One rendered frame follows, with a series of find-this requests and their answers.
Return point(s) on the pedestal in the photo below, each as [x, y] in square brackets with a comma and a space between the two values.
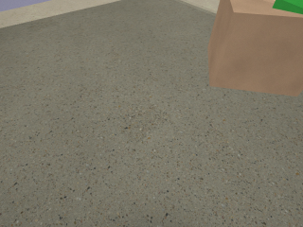
[253, 47]

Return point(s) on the carton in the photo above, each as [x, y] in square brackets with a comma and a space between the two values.
[295, 6]

